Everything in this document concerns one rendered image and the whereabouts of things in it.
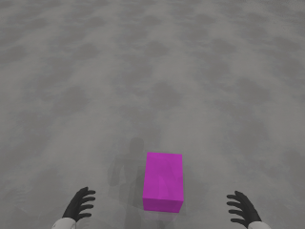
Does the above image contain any right robot hand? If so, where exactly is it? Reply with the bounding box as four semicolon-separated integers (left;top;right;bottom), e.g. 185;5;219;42
227;191;262;229

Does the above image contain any carton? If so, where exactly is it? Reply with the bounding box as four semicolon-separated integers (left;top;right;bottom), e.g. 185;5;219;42
142;152;184;213

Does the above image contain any left robot hand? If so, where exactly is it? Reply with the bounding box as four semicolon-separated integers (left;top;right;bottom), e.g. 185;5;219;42
62;186;96;222

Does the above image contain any robot left forearm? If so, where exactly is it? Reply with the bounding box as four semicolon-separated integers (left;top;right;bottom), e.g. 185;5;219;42
51;218;76;229

